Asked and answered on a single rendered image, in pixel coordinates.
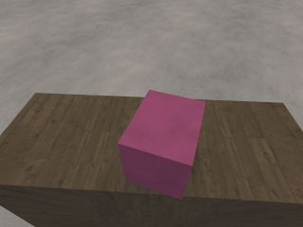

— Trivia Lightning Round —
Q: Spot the carton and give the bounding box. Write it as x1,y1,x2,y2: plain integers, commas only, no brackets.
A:
117,90,206,200

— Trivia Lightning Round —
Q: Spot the pedestal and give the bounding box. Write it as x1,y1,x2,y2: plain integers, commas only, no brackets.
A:
0,93,303,227

